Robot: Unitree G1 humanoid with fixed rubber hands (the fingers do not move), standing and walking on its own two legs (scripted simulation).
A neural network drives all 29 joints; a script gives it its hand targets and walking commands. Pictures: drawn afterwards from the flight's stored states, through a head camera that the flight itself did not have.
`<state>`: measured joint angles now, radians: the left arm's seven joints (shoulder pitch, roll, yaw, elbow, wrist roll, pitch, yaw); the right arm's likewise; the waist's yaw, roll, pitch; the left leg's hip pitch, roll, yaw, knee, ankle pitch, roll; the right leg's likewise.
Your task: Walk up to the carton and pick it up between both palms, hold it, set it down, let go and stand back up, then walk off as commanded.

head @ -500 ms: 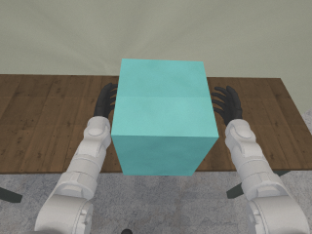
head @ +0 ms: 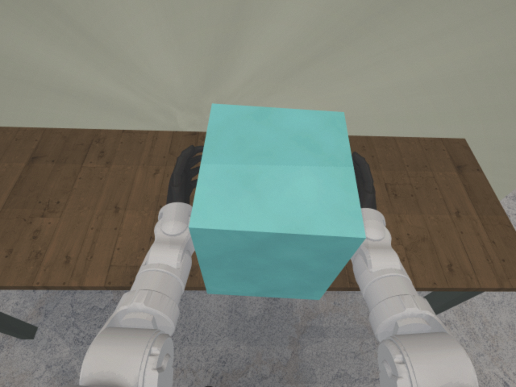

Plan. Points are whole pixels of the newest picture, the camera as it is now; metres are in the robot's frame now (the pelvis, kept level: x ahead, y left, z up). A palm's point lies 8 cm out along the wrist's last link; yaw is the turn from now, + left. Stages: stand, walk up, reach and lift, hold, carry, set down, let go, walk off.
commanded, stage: reach and lift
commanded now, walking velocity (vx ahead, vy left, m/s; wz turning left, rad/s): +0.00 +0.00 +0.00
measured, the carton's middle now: (270, 210) +0.38 +0.00 +0.03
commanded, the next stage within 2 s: none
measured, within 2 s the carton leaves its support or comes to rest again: leaves its support in 1.14 s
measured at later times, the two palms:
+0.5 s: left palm (182, 201) +0.38 +0.15 +0.04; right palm (362, 207) +0.39 -0.14 +0.05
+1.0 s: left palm (182, 201) +0.38 +0.15 +0.04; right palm (362, 207) +0.39 -0.14 +0.05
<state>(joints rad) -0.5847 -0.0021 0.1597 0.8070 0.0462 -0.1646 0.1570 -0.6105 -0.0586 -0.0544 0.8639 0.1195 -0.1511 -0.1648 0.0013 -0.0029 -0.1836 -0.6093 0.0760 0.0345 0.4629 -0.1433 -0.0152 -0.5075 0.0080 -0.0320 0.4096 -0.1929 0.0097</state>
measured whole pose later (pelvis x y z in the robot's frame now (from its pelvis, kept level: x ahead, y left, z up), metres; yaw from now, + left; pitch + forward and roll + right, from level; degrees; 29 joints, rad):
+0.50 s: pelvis +0.00 -0.01 +0.00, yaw +1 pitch +14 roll -2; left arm -0.58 -0.01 0.16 0.90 0.05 -0.22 0.16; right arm -0.58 -0.05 -0.07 0.90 0.11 -0.17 -0.17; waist 0.00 0.00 -0.18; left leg -0.56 0.07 0.01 0.46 -0.14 -0.02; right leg -0.45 0.01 -0.05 0.41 -0.21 0.00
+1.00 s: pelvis +0.00 -0.01 +0.00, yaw +1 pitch +14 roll -2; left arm -0.58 -0.01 0.16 0.92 0.05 -0.24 0.16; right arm -0.58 -0.05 -0.07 0.91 0.11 -0.18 -0.17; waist 0.00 0.00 -0.19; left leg -0.56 0.07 0.01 0.46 -0.15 -0.02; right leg -0.45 0.01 -0.05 0.41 -0.21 0.00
